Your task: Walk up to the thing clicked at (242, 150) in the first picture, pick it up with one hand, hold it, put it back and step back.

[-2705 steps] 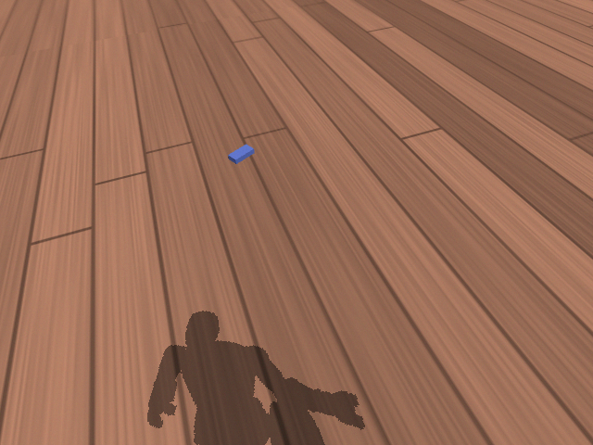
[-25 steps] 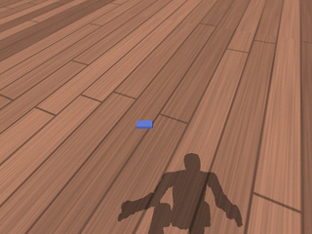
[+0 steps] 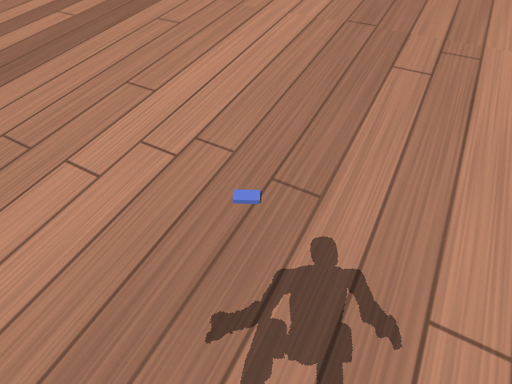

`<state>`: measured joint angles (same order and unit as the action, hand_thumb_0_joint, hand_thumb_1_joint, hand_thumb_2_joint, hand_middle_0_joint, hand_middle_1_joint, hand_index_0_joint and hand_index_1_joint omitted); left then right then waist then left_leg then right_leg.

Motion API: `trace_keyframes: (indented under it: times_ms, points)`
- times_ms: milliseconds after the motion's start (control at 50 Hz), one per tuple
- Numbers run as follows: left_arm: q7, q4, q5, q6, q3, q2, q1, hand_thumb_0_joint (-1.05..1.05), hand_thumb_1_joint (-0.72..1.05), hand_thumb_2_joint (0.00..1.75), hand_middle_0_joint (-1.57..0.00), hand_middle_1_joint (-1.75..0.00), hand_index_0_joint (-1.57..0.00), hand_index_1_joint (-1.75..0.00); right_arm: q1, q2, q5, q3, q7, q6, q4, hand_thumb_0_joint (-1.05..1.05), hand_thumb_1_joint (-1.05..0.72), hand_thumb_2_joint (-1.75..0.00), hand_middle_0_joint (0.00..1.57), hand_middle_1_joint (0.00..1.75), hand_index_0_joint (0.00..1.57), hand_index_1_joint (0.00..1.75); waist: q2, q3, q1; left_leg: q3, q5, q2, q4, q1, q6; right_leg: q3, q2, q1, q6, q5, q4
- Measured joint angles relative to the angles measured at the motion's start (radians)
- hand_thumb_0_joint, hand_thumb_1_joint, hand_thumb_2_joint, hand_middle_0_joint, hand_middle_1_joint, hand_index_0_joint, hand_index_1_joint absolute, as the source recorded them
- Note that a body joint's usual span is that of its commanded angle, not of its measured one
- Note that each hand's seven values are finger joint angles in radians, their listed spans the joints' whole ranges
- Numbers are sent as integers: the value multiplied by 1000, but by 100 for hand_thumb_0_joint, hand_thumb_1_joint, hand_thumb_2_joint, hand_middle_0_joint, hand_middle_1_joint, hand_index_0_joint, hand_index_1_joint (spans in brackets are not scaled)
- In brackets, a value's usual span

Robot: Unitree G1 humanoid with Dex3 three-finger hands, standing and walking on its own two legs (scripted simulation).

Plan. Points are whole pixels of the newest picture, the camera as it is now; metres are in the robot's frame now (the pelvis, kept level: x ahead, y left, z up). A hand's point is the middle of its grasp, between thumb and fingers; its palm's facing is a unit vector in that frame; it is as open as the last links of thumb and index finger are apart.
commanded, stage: step back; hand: left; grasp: from above
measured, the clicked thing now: (246, 196) +1.06 +0.15 -0.74
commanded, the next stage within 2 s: stand in 0.16 s
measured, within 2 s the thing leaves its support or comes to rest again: neither
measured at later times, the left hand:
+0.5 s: hand out of the picture +0.09 +0.26 -0.13, palm faces -0.04 -0.94 -0.33, open 7.4 cm
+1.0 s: hand out of the picture +0.09 +0.25 -0.13, palm faces -0.07 -0.94 -0.34, open 7.4 cm
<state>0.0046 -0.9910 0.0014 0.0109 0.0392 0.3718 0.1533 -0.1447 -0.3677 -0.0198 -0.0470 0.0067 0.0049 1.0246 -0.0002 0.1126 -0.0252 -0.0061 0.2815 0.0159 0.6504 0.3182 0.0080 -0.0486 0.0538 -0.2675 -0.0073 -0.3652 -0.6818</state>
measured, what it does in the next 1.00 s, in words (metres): stands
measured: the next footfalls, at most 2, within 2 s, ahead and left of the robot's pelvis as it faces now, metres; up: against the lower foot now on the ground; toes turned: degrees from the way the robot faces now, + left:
none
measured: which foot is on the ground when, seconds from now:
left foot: down 0.00-1.00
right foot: down 0.00-1.00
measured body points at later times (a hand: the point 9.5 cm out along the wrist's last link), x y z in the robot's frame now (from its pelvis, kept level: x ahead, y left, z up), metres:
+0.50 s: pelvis +0.00 +0.01 +0.03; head +0.01 +0.01 +0.47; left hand +0.09 +0.31 -0.11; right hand +0.11 -0.29 -0.10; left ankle +0.04 +0.13 -0.72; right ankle +0.00 -0.13 -0.72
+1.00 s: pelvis +0.01 +0.00 +0.03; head +0.02 +0.00 +0.48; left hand +0.10 +0.30 -0.10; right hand +0.07 -0.30 -0.11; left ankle +0.04 +0.13 -0.72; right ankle +0.00 -0.13 -0.72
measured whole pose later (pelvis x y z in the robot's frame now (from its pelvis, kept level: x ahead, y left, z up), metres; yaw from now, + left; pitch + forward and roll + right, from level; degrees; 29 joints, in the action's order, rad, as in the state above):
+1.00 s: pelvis +0.01 +0.00 +0.03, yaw -1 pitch -2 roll +0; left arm -0.01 -1.14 0.01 0.02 -0.01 0.35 0.10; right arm -0.10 -0.34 -0.01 0.00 0.02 0.01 1.16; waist 0.01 0.05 0.01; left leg -0.02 0.14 0.03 0.32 0.15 0.02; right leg -0.04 0.03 -0.11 -0.01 -0.20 -0.34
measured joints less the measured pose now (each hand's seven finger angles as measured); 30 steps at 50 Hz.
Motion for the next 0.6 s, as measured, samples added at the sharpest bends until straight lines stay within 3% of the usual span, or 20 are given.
trace_keyframes:
  times_ms: [80, 260, 600]
  points:
    - [-1, -30, 2, -1, -3, 9, -25, 0, 91, 89, -21, -30, -20, -30, 48, 25, 7, 18, 0, -4, 13, 0, -91, -90, 20, 30, 20, 30, 5, -10, 5, 4, 12, 20, 4, 0, 2, -4, -21, 22, -6, 22, 48]
    - [-12, -96, 0, 5, -31, -5, -62, 0, 91, 89, -21, -30, -20, -30, 113, 42, 11, 39, 11, 15, 55, 0, -90, -90, 21, 30, 20, 30, 1, -31, 7, -11, -55, 8, -140, -84, -5, 6, -12, 101, -19, 93, 192]
    - [-22, -158, 12, 8, -46, -19, -49, 0, 91, 89, -21, -30, -20, -30, 78, 22, 11, 29, 16, 10, 123, 0, -91, -90, 20, 30, 20, 30, 1, -48, 26, -20, -153, 5, -317, -156, 2, 10, -14, 154, -16, 177, 337]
